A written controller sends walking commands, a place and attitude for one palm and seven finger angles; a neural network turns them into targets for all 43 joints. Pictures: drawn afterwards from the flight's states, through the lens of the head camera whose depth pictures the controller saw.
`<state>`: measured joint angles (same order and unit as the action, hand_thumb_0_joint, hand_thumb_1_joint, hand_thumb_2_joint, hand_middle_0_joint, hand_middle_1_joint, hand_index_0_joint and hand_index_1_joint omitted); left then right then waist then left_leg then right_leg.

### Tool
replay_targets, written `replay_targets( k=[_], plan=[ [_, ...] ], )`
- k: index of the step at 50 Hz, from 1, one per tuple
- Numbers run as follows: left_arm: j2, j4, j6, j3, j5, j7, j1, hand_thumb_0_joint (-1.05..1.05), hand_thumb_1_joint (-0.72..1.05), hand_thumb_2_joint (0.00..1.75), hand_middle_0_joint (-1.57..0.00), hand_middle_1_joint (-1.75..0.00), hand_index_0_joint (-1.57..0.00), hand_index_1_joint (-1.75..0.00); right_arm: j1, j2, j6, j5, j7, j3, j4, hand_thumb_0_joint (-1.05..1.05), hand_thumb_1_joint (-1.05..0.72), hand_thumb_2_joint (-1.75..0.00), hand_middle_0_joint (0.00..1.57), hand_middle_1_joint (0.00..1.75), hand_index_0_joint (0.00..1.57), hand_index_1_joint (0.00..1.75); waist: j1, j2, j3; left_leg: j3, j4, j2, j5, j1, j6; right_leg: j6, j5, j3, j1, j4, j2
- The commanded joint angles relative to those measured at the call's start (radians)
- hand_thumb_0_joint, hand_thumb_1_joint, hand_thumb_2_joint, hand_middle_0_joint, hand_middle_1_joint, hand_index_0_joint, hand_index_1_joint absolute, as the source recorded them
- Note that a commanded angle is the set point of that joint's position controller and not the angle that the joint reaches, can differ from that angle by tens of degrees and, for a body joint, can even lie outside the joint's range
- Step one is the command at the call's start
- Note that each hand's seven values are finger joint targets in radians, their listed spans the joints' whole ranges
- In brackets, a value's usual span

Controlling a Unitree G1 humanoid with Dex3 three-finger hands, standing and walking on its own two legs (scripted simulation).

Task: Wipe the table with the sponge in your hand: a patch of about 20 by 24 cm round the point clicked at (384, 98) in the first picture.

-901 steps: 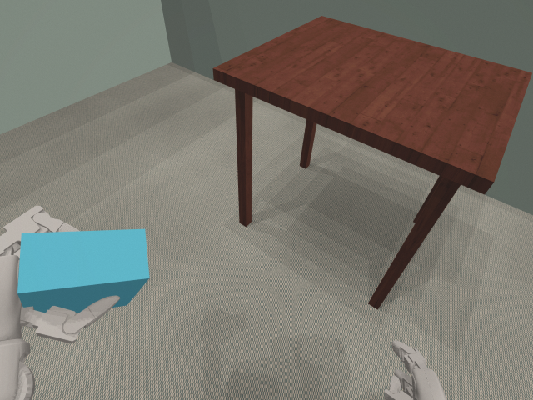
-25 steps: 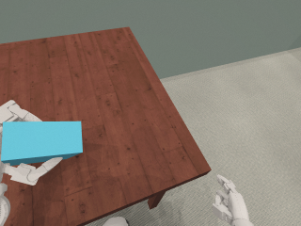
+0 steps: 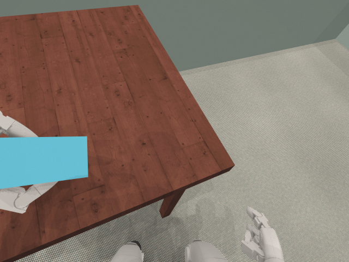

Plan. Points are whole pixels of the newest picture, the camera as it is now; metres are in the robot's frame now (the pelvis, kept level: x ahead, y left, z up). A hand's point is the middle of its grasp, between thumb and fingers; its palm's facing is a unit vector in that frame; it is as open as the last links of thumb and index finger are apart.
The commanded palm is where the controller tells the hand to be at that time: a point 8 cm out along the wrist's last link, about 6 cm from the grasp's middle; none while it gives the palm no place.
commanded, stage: shuffle to correct the standing spot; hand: left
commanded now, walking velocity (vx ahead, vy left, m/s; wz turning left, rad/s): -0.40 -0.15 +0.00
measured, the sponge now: (46, 158) +0.24 +0.23 +0.15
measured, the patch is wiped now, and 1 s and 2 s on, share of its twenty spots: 0.00 0.00 0.00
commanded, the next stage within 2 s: come to a stop and stand still in 0.04 s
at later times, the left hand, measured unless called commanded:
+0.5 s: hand (2, 253) +0.12 +0.23 +0.15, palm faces +0.44 -0.81 -0.38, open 9.5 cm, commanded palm +0.06 +0.25 +0.18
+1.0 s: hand out of the picture +0.05 +0.25 +0.13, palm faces +0.45 -0.84 -0.29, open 9.5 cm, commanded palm -0.01 +0.28 +0.18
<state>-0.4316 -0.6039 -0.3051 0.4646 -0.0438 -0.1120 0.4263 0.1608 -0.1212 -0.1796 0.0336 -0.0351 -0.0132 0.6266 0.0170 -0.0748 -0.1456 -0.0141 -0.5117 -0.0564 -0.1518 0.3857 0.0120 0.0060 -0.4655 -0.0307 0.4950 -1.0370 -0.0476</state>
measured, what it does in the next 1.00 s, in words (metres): walks backwards: right foot, then left foot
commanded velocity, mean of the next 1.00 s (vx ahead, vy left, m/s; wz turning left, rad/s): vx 0.11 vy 0.00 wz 0.01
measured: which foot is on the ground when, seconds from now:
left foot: down 0.00-0.26, up 0.28-0.44, down 0.46-0.76, up 0.78-0.94, down 0.96-1.00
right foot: up 0.00-0.20, down 0.22-0.50, up 0.52-0.68, down 0.70-1.00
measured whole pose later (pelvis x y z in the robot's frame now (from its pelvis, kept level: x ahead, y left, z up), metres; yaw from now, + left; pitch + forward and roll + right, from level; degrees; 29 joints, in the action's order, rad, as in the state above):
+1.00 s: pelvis -0.17 +0.00 -0.04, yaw +0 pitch +0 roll +2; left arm -0.34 -0.55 -0.19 0.37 -0.01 -0.13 0.37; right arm 0.22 -0.17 -0.07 -0.01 0.00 -0.01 0.62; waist 0.04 -0.15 -0.06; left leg -0.01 -0.76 0.05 -0.54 0.27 0.02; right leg 0.03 -0.38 0.01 0.48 -0.86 0.06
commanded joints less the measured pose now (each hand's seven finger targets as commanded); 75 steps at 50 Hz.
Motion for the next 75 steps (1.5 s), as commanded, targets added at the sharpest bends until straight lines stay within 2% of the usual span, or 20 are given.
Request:
replay_targets(
  k=[1, 10, 12, 13, 14, 21, 24, 27, 30, 36, 38, 39, 41, 49, 52, 58, 61, 68, 72, 75],
  plan=[
    [-0.116, -0.406, -0.096, 0.066, -0.025, 0.006, -0.077, 0.00, 0.10, 1.30, -1.20, -1.60, -1.20, -1.60, -0.024, -0.186, -0.053, -0.017, 0.024, -0.086, -0.144, 0.00, -0.90, -0.90, 0.20, 0.30, 0.20, 0.30, 0.006, 0.340, 0.367, -0.127, 0.071, -0.226, 0.534, -0.330, 0.089, 0.041, 0.018, 0.013, -0.064, 0.118, 0.042],
    [-0.156, -0.194, 0.012, 0.146, -0.052, 0.020, 0.163, 0.00, 0.10, 1.30, -1.20, -1.60, -1.20, -1.60, -0.008, -0.192, 0.016, -0.042, 0.045, -0.065, -0.212, 0.00, -0.90, -0.90, 0.20, 0.30, 0.20, 0.30, -0.027, 0.348, 0.267, -0.116, 0.015, -0.089, -0.417, -0.057, 0.019, 0.013, 0.179, 0.133, -0.362, 0.711, 0.027],
    [-0.217, -0.200, 0.017, 0.191, -0.050, 0.011, 0.135, 0.00, 0.10, 1.30, -1.20, -1.60, -1.20, -1.60, 0.006, -0.174, 0.042, -0.051, 0.040, -0.062, -0.222, 0.00, -0.90, -0.90, 0.20, 0.30, 0.20, 0.30, -0.016, 0.126, 0.295, 0.036, -0.322, 0.031, -0.400, -0.037, -0.022, 0.068, 0.245, 0.093, -0.369, 0.758, 0.132],
    [-0.188, -0.185, 0.031, 0.143, -0.050, 0.016, 0.131, 0.00, 0.10, 1.30, -1.20, -1.60, -1.20, -1.60, 0.022, -0.165, 0.051, -0.073, 0.034, -0.075, -0.229, 0.00, -0.90, -0.90, 0.20, 0.30, 0.20, 0.30, -0.014, -0.235, 0.274, 0.059, -0.654, 0.121, -0.365, 0.016, -0.057, 0.188, 0.058, -0.175, -0.226, 0.809, 0.298],
    [-0.181, -0.204, 0.049, 0.128, -0.041, 0.005, 0.116, 0.00, 0.10, 1.30, -1.20, -1.60, -1.20, -1.60, 0.011, -0.205, 0.058, -0.091, 0.035, -0.080, -0.250, 0.00, -0.90, -0.90, 0.20, 0.30, 0.20, 0.30, -0.012, -0.273, 0.208, -0.022, -0.817, 0.118, -0.304, 0.036, -0.035, 0.260, 0.088, -0.303, -0.101, 0.831, 0.376],
    [-0.152, -0.070, 0.045, 0.058, 0.021, -0.045, -0.114, 0.00, 0.10, 1.30, -1.20, -1.60, -1.20, -1.60, -0.036, -0.178, 0.046, -0.065, 0.014, -0.057, -0.177, 0.00, -0.90, -0.90, 0.20, 0.30, 0.20, 0.30, -0.033, -0.124, 0.165, 0.014, -0.179, 0.042, -0.160, -0.040, 0.031, 0.115, 0.555, -0.003, -0.224, 0.475, 0.283],
    [-0.129, -0.104, 0.035, 0.038, 0.029, -0.062, -0.172, 0.00, 0.10, 1.30, -1.20, -1.60, -1.20, -1.60, -0.022, -0.196, 0.014, -0.058, -0.005, -0.085, -0.184, 0.00, -0.90, -0.90, 0.20, 0.30, 0.20, 0.30, -0.019, 0.173, 0.213, 0.073, 0.217, 0.044, 0.146, -0.300, 0.061, 0.072, 0.423, 0.034, -0.206, 0.184, 0.137],
    [-0.184, -0.252, 0.000, 0.040, 0.040, -0.052, -0.170, 0.00, 0.10, 1.30, -1.20, -1.60, -1.20, -1.60, -0.055, -0.168, 0.011, -0.028, 0.014, -0.058, -0.184, 0.00, -0.90, -0.90, 0.20, 0.30, 0.20, 0.30, -0.046, 0.546, 0.247, -0.211, 0.043, -0.101, 0.429, -0.292, 0.166, 0.025, -0.015, 0.064, -0.007, -0.070, 0.043],
    [-0.114, -0.264, -0.007, 0.011, 0.050, -0.021, -0.115, 0.00, 0.10, 1.30, -1.20, -1.60, -1.20, -1.60, -0.016, -0.185, 0.019, -0.050, 0.057, -0.077, -0.168, 0.00, -0.90, -0.90, 0.20, 0.30, 0.20, 0.30, -0.028, 0.278, 0.159, -0.229, -0.014, -0.145, 0.274, -0.040, 0.192, 0.037, 0.065, -0.006, -0.105, 0.023, 0.067],
    [-0.182, -0.058, 0.007, 0.179, -0.001, 0.009, 0.069, 0.00, 0.10, 1.30, -1.20, -1.60, -1.20, -1.60, 0.018, -0.189, 0.070, -0.063, 0.047, -0.051, -0.184, 0.00, -0.90, -0.90, 0.20, 0.30, 0.20, 0.30, -0.028, 0.132, 0.209, -0.151, -0.200, -0.082, -0.137, 0.124, 0.113, 0.054, 0.231, 0.109, -0.347, 0.501, 0.057],
    [-0.171, 0.041, 0.019, 0.171, -0.010, 0.011, -0.008, 0.00, 0.10, 1.30, -1.20, -1.60, -1.20, -1.60, 0.054, -0.191, 0.092, -0.077, 0.045, -0.059, -0.170, 0.00, -0.90, -0.90, 0.20, 0.30, 0.20, 0.30, -0.044, -0.178, 0.231, -0.010, -0.522, 0.074, -0.266, 0.160, 0.060, 0.124, 0.420, -0.061, -0.384, 0.599, 0.163],
    [-0.133, 0.014, 0.030, 0.104, -0.025, 0.014, -0.050, 0.00, 0.10, 1.30, -1.20, -1.60, -1.20, -1.60, 0.044, -0.214, 0.095, -0.089, 0.053, -0.089, -0.222, 0.00, -0.90, -0.90, 0.20, 0.30, 0.20, 0.30, -0.037, -0.424, 0.268, -0.023, -0.744, 0.131, -0.332, 0.204, 0.020, 0.239, 0.395, -0.404, -0.336, 0.633, 0.331],
    [-0.102, 0.006, 0.046, 0.058, -0.020, 0.020, -0.051, 0.00, 0.10, 1.30, -1.20, -1.60, -1.20, -1.60, 0.016, -0.226, 0.089, -0.088, 0.048, -0.091, -0.211, 0.00, -0.90, -0.90, 0.20, 0.30, 0.20, 0.30, -0.030, -0.207, 0.142, -0.189, -0.858, 0.029, -0.268, 0.144, 0.028, 0.291, 0.269, -0.423, -0.031, 0.656, 0.396],
    [-0.196, -0.388, 0.015, 0.034, 0.040, -0.057, -0.212, 0.00, 0.10, 1.30, -1.20, -1.60, -1.20, -1.60, -0.002, -0.168, 0.013, -0.037, 0.017, -0.065, -0.190, 0.00, -0.90, -0.90, 0.20, 0.30, 0.20, 0.30, -0.012, 0.270, 0.310, 0.079, 0.221, 0.046, 0.208, -0.335, 0.036, 0.100, 0.250, 0.021, -0.124, 0.067, 0.097],
    [-0.246, -0.390, -0.024, 0.089, 0.034, -0.074, -0.190, 0.00, 0.10, 1.30, -1.20, -1.60, -1.20, -1.60, -0.025, -0.132, -0.006, -0.008, 0.035, -0.042, -0.172, 0.00, -0.90, -0.90, 0.20, 0.30, 0.20, 0.30, -0.077, 0.617, 0.183, -0.272, 0.106, -0.093, 0.509, -0.263, 0.091, 0.043, -0.096, 0.066, 0.077, -0.064, 0.001],
    [-0.172, -0.114, 0.018, 0.172, -0.030, -0.013, 0.145, 0.00, 0.10, 1.30, -1.20, -1.60, -1.20, -1.60, 0.048, -0.198, 0.068, -0.071, 0.052, -0.078, -0.220, 0.00, -0.90, -0.90, 0.20, 0.30, 0.20, 0.30, -0.031, 0.038, 0.306, -0.099, -0.370, -0.007, 0.231, -0.105, 0.056, 0.098, 0.503, 0.100, -0.442, 0.654, 0.061],
    [-0.128, 0.042, 0.060, 0.166, -0.062, -0.017, 0.248, 0.00, 0.10, 1.30, -1.20, -1.60, -1.20, -1.60, 0.079, -0.223, 0.101, -0.102, 0.060, -0.088, -0.228, 0.00, -0.90, -0.90, 0.20, 0.30, 0.20, 0.30, -0.030, -0.247, 0.291, -0.114, -0.599, 0.069, -0.314, 0.235, -0.009, 0.268, 0.449, -0.437, -0.460, 0.665, 0.371],
    [-0.088, -0.184, 0.058, -0.059, 0.002, -0.044, -0.134, 0.00, 0.10, 1.30, -1.20, -1.60, -1.20, -1.60, -0.018, -0.171, 0.066, -0.044, -0.007, -0.022, -0.161, 0.00, -0.90, -0.90, 0.20, 0.30, 0.20, 0.30, -0.046, 0.086, 0.215, 0.056, -0.006, 0.092, -0.121, -0.244, 0.012, 0.092, 0.020, -0.045, -0.081, 0.574, 0.158],
    [-0.144, -0.339, 0.059, -0.047, 0.028, -0.060, -0.266, 0.00, 0.10, 1.30, -1.20, -1.60, -1.20, -1.60, -0.020, -0.177, -0.009, -0.037, -0.015, -0.024, -0.162, 0.00, -0.90, -0.90, 0.20, 0.30, 0.20, 0.30, -0.042, 0.452, 0.139, -0.474, 0.353, -0.195, -0.433, -0.111, 0.163, 0.010, -0.044, 0.007, -0.045, 0.097, 0.001],
    [-0.172, -0.300, 0.045, 0.030, 0.027, -0.072, -0.193, 0.00, 0.10, 1.30, -1.20, -1.60, -1.20, -1.60, -0.016, -0.166, -0.032, -0.034, 0.001, -0.032, -0.144, 0.00, -0.90, -0.90, 0.20, 0.30, 0.20, 0.30, -0.019, 0.319, 0.134, -0.359, 0.287, -0.169, -0.317, -0.049, 0.158, 0.010, 0.062, -0.021, -0.165, 0.194, 0.041]
  ],
)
